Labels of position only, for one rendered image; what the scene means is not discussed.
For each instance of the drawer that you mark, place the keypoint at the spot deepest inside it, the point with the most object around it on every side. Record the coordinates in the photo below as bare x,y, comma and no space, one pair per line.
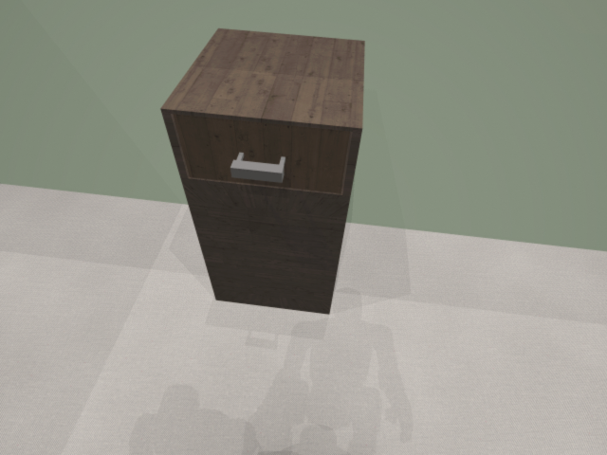
314,157

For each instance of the cabinet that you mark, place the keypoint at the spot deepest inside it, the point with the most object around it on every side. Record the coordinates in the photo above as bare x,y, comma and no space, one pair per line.
265,245

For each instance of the handle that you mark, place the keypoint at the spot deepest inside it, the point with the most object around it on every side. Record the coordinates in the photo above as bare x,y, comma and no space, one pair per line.
257,170

